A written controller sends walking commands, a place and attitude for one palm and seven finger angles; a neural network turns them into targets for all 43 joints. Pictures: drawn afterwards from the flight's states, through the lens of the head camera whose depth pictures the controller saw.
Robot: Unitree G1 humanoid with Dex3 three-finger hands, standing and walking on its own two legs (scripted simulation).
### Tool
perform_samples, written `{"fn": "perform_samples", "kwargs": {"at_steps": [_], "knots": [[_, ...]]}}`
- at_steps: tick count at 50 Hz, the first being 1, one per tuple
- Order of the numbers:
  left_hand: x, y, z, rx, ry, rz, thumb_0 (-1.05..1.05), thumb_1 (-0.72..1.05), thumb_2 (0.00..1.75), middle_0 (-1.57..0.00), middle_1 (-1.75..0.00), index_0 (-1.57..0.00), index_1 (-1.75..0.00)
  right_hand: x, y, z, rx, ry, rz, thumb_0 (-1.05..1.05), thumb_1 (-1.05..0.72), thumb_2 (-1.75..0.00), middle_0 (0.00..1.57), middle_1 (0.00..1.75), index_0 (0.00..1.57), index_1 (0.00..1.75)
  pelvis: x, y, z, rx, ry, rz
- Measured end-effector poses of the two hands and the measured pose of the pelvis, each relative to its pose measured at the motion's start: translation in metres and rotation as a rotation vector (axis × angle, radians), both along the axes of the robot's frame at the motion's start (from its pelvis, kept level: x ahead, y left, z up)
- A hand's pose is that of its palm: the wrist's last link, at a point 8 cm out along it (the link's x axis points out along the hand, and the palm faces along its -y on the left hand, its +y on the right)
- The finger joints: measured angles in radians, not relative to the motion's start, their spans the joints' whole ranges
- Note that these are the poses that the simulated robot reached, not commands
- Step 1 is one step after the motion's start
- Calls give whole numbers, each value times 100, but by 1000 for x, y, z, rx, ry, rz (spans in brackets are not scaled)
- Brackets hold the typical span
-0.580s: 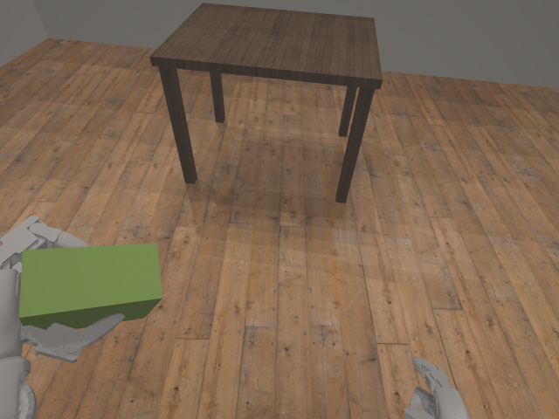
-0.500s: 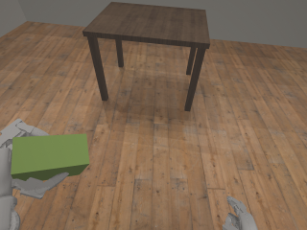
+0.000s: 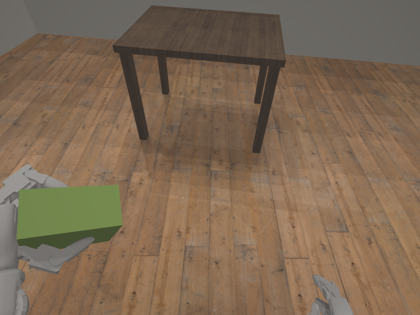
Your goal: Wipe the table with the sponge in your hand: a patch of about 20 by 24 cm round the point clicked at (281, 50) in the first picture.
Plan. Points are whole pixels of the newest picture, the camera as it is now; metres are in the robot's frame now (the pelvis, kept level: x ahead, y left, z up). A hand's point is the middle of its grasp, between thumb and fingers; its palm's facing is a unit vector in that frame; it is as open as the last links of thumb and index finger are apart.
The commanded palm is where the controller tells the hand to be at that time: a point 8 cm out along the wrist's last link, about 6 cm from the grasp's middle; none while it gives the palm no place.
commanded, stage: walk to a spot facing it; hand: left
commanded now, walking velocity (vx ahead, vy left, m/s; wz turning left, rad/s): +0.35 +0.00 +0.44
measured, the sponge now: (85, 217) +0.23 +0.21 +0.14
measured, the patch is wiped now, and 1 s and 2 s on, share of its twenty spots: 0.00 0.00 0.00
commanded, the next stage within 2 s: none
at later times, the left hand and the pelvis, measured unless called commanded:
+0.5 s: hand (32, 202) +0.24 +0.29 +0.15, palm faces +0.56 -0.75 -0.37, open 10.1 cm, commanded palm +0.18 +0.32 +0.18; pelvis +0.08 +0.01 -0.01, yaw +11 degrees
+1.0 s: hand (85, 136) +0.38 +0.26 +0.15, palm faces +0.59 -0.67 -0.45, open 10.1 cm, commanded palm +0.31 +0.29 +0.18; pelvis +0.22 -0.02 -0.02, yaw +14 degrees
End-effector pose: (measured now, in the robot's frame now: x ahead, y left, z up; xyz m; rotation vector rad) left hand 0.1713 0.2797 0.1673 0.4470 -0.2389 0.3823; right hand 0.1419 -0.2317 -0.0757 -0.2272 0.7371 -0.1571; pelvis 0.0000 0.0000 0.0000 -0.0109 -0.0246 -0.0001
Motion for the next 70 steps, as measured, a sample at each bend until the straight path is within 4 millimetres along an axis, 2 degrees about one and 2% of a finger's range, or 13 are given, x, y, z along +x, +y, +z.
{"fn": "perform_samples", "kwargs": {"at_steps": [11, 19, 23, 26, 31, 35, 38, 43, 49, 53, 58, 64, 70], "knots": [[1, 15, 10, 54, -58, 55, -1, -49, 97, -75, -132, -76, -132, 10, 3, -13, -26, 44, 14, 1, -90, -90, 20, 30, 20, 30, 16, 3, -9, -16, 9, 66], [8, 15, -3, 15, -40, 124, -1, -49, 97, -75, -132, -76, -132, 41, 12, -28, 1, 124, 101, 1, -90, -90, 20, 30, 20, 30, 47, -3, -10, -5, 8, 149], [14, 27, -4, 7, -38, 151, -1, -49, 97, -75, -132, -76, -132, 72, 19, -22, -44, 152, 157, 2, -90, -90, 20, 30, 20, 30, 66, 6, -7, 8, 11, 180], [21, 43, -2, 40, -75, 165, -1, -49, 97, -75, -132, -76, -132, 105, 30, -18, -79, 105, 182, 2, -90, -90, 20, 30, 20, 30, 80, 17, -15, 12, 7, 193], [49, 59, 7, 79, -92, 181, -1, -49, 97, -75, -132, -76, -132, 155, 61, -8, -17, 3, 185, 1, -90, -90, 20, 30, 20, 30, 98, 24, -14, 18, -6, 177], [73, 53, 24, 79, -95, 161, -1, -49, 97, -75, -132, -76, -132, 179, 83, 3, 61, -24, 216, 1, -90, -90, 20, 30, 20, 30, 119, 22, -2, -2, 9, 183], [87, 41, 33, 85, -84, 142, -1, -49, 97, -75, -132, -76, -132, 193, 89, 4, 100, -24, 228, 1, -90, -90, 20, 30, 20, 30, 139, 19, 4, -5, 18, 181], [115, 28, 30, 118, -6, 173, -1, -49, 98, -75, -132, -76, -132, 219, 77, -12, 124, 22, 231, 1, -90, -90, 21, 30, 20, 30, 178, 5, 2, 5, 20, 192], [155, 11, 8, 111, 20, 254, -1, -49, 98, -75, -132, -76, -132, 265, 36, -51, 79, 110, 256, 1, -90, -90, 21, 30, 20, 30, 218, -21, -19, 22, -8, 247], [176, -2, 4, 70, 50, 243, -1, -49, 98, -75, -132, -76, -132, 294, 10, -41, 29, 134, 249, 1, -90, -90, 20, 30, 20, 30, 239, -27, -10, 40, -5, 260], [198, -8, 25, 133, 57, 213, -1, -49, 98, -75, -132, -77, -132, 330, -9, -19, -19, 122, 235, 1, -90, -90, 20, 30, 20, 30, 268, -32, 3, 47, 19, 293], [217, 7, 43, 184, 22, 266, -1, -49, 98, -75, -132, -77, -132, 373, -2, -8, -40, 114, 266, 1, -91, -90, 20, 30, 19, 30, 305, -26, 8, 55, 40, 326], [236, 34, 29, 116, -5, 362, -1, -49, 98, -75, -132, -77, -132, 418, 37, -9, -38, 107, 321, 1, -91, -90, 20, 30, 19, 30, 346, -4, 2, 58, 42, 344]]}}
